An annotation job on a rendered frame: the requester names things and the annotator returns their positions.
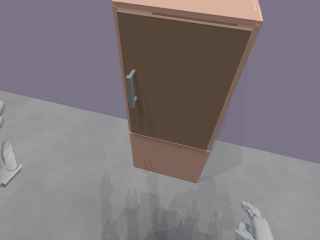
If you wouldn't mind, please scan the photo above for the robot left hand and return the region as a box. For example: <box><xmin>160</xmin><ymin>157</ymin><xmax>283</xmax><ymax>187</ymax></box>
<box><xmin>0</xmin><ymin>101</ymin><xmax>22</xmax><ymax>188</ymax></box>

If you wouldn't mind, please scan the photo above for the robot right hand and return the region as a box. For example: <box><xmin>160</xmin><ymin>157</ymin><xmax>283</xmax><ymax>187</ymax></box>
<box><xmin>235</xmin><ymin>200</ymin><xmax>274</xmax><ymax>240</ymax></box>

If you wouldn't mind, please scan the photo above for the cupboard door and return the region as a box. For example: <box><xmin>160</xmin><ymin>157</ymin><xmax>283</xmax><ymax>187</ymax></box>
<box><xmin>117</xmin><ymin>10</ymin><xmax>252</xmax><ymax>150</ymax></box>

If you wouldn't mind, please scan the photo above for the handle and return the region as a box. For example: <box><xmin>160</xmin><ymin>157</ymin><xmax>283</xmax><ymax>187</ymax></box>
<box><xmin>126</xmin><ymin>69</ymin><xmax>138</xmax><ymax>109</ymax></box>

